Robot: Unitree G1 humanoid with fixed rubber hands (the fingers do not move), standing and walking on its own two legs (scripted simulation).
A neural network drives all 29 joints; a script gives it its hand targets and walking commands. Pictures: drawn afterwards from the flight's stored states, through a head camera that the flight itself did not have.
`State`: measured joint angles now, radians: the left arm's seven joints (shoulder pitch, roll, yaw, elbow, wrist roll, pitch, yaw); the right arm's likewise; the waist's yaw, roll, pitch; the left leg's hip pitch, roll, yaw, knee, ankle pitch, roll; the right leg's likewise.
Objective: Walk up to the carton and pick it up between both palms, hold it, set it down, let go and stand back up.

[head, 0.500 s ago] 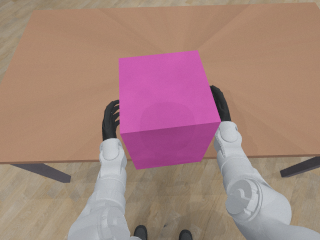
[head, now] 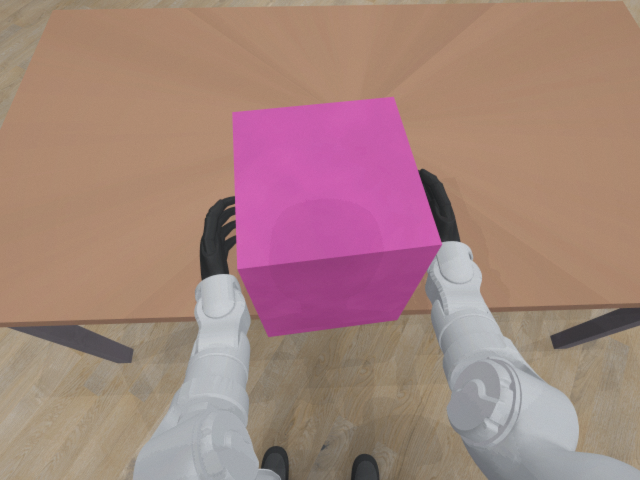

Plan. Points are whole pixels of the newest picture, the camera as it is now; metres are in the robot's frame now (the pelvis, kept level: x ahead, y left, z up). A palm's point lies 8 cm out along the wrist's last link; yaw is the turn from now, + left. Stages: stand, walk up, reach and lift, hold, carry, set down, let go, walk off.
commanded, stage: set down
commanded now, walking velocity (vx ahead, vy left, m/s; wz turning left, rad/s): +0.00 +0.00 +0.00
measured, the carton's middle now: (324, 228) +0.44 +0.05 -0.03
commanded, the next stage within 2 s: none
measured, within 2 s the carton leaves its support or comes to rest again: neither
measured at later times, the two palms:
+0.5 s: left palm (197, 258) +0.39 +0.22 -0.05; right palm (436, 212) +0.48 -0.10 -0.03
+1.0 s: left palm (174, 241) +0.39 +0.24 +0.00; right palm (474, 195) +0.49 -0.14 +0.01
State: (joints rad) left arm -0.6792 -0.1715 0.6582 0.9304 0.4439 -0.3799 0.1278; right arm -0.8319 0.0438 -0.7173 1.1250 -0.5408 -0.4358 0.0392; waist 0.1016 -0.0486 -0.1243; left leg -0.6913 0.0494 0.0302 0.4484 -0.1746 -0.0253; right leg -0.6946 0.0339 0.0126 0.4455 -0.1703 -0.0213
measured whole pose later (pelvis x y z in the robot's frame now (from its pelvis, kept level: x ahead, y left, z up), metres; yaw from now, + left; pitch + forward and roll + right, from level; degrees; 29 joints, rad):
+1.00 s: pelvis -0.03 -0.01 -0.05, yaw +0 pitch +34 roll -2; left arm -0.88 0.18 0.03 1.10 -0.32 -0.20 0.11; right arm -1.06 -0.43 0.20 1.27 0.43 -0.21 0.09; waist 0.20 0.01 -0.33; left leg -1.14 0.08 -0.02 0.84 -0.29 -0.04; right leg -1.12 0.06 -0.03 0.79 -0.27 -0.03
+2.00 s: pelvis -0.02 -0.01 +0.00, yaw +2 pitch +17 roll +0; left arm -0.44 0.13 0.12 0.70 -0.18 -0.07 0.14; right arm -0.64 -0.38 0.06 0.97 0.35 -0.17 0.08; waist 0.09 0.02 -0.14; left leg -0.59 0.06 -0.01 0.46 -0.16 -0.04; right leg -0.57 0.04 -0.03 0.45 -0.16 -0.03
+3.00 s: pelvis -0.01 +0.00 +0.00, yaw +0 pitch +6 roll +1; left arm -0.07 0.08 0.02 0.70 -0.17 -0.35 0.18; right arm -0.19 -0.36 0.18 0.99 0.43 -0.53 0.17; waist 0.05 0.00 -0.04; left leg -0.40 0.04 0.03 0.58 -0.28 -0.03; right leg -0.42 0.02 0.01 0.61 -0.29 -0.03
